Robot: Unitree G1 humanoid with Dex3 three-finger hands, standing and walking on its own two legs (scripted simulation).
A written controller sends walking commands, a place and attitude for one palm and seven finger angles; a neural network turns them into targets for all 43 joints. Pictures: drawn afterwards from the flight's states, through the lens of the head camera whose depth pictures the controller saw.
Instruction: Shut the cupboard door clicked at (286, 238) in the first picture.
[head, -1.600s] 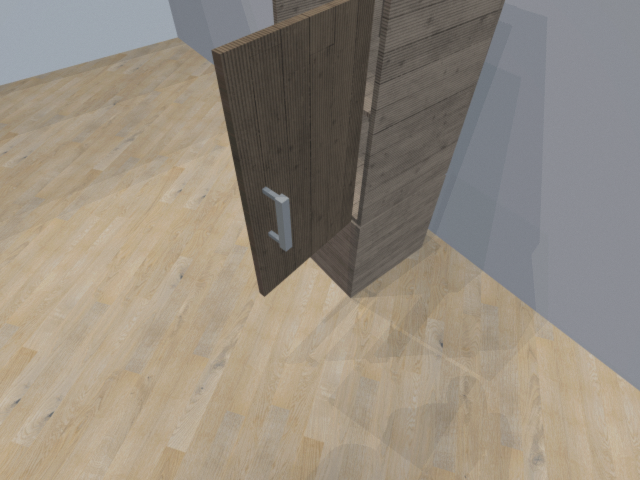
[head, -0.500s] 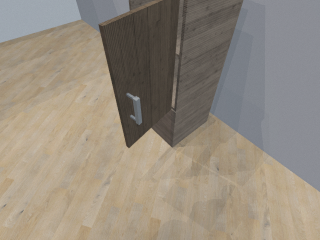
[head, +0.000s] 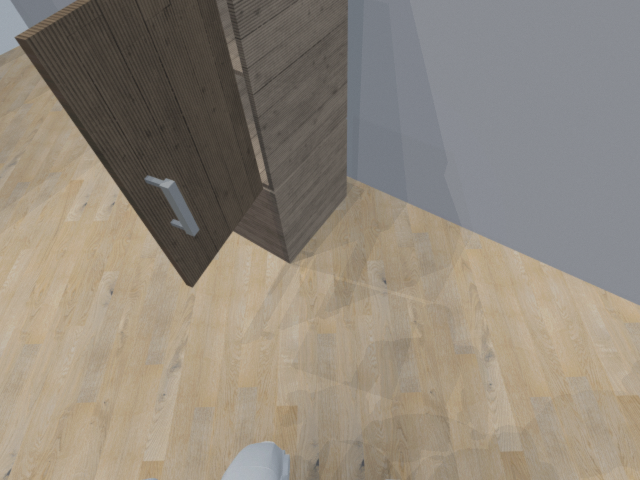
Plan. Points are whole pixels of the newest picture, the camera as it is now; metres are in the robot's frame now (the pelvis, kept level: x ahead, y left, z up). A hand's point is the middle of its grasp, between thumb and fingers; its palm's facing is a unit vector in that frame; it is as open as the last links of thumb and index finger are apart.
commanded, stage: walk around to get in front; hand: left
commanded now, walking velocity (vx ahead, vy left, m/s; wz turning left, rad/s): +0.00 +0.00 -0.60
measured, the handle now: (172, 206) +0.55 +0.33 -0.07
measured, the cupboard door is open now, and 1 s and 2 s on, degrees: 100 100 100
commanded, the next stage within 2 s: none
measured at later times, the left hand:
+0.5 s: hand (242, 453) +0.16 +0.14 -0.16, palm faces -0.28 -0.93 -0.25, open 7.4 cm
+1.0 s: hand (284, 431) +0.20 +0.08 -0.16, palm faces -0.51 -0.84 -0.18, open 7.4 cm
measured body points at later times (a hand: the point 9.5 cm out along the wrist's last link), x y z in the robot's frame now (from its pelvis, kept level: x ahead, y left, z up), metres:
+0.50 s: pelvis +0.00 -0.03 -0.01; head +0.06 -0.06 +0.44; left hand +0.18 +0.19 -0.14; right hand -0.02 -0.30 -0.16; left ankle +0.02 +0.14 -0.72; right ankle -0.03 -0.14 -0.73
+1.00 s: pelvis +0.02 -0.04 +0.01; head +0.07 -0.05 +0.46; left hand +0.22 +0.13 -0.14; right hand -0.05 -0.29 -0.12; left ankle +0.07 +0.06 -0.73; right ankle -0.07 -0.13 -0.65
